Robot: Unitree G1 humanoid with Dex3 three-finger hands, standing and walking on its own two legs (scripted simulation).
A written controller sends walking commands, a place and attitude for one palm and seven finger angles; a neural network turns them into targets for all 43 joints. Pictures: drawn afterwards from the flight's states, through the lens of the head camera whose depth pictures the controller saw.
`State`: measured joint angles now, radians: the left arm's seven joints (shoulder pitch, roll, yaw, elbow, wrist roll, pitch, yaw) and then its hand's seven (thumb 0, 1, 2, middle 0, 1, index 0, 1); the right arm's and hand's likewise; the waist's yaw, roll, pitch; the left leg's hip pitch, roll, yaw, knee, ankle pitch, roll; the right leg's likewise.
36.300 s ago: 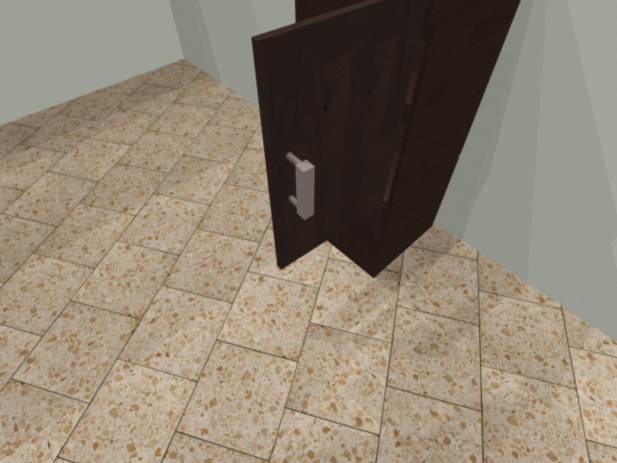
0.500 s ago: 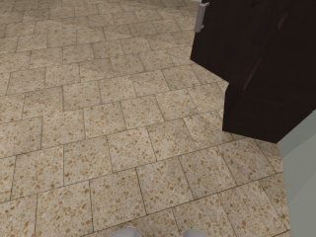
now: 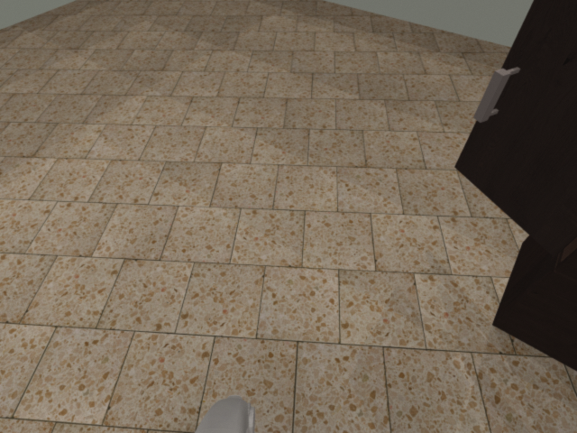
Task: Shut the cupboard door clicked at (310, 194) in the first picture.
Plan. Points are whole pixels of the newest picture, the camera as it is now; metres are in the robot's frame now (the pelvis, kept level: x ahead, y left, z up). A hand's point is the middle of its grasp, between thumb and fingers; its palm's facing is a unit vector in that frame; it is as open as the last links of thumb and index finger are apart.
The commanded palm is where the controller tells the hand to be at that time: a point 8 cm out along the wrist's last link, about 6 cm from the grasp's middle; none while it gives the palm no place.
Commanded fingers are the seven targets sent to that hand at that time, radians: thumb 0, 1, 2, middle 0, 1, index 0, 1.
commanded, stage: walk to a spot facing it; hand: left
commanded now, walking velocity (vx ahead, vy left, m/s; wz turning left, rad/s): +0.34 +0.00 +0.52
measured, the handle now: (497, 94) +0.89 -0.51 -0.05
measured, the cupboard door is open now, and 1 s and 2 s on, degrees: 61 61 61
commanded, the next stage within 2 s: turn to face it in 0.64 s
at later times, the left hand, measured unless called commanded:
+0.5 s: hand (150, 378) +0.23 +0.26 -0.17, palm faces +0.21 -0.96 -0.18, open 7.4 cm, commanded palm none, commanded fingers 0.00 0.90 0.90 -0.20 -0.30 -0.20 -0.30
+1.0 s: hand (181, 283) +0.41 +0.24 -0.17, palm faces +0.20 -0.96 -0.22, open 7.1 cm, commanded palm none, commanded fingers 0.00 0.90 0.90 -0.20 -0.30 -0.20 -0.30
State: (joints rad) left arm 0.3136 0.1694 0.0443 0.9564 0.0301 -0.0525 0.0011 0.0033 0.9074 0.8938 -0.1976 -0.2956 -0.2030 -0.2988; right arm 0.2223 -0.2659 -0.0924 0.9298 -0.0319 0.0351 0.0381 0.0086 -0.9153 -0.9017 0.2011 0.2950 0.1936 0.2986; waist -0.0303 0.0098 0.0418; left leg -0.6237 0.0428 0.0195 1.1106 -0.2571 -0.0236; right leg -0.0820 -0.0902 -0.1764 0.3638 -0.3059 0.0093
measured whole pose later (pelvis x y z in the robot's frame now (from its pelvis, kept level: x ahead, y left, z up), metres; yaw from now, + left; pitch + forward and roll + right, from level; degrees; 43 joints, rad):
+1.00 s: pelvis +0.42 +0.05 +0.00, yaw +9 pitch +1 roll +0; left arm 0.26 0.17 0.05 1.01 0.02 -0.04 0.02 -0.02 0.95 0.89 -0.20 -0.30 -0.20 -0.30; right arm 0.21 -0.16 -0.05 1.01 -0.02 0.00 -0.03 0.01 -0.94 -0.90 0.20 0.30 0.20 0.30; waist 0.00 0.01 0.08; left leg -0.48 0.07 0.05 0.88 -0.32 -0.04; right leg -0.21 0.00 -0.08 0.41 -0.22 -0.03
